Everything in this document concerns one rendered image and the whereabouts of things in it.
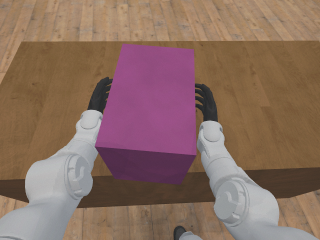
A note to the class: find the left robot forearm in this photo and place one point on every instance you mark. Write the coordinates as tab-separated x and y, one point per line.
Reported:
83	142

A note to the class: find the left robot hand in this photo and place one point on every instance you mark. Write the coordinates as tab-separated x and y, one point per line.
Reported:
98	99

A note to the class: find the left robot upper arm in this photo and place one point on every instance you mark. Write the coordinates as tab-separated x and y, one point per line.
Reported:
54	187

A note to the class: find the pedestal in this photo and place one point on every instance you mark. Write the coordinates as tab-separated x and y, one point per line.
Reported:
267	95

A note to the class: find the right robot upper arm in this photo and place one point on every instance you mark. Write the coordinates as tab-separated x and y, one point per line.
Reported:
250	212

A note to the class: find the right robot forearm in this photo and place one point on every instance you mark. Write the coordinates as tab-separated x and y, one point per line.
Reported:
216	160

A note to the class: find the right robot hand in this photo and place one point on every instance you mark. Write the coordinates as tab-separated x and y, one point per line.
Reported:
208	107

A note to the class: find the robot right foot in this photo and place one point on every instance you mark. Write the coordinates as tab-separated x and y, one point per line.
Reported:
178	231

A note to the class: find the carton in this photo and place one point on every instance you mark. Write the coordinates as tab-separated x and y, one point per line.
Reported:
148	128

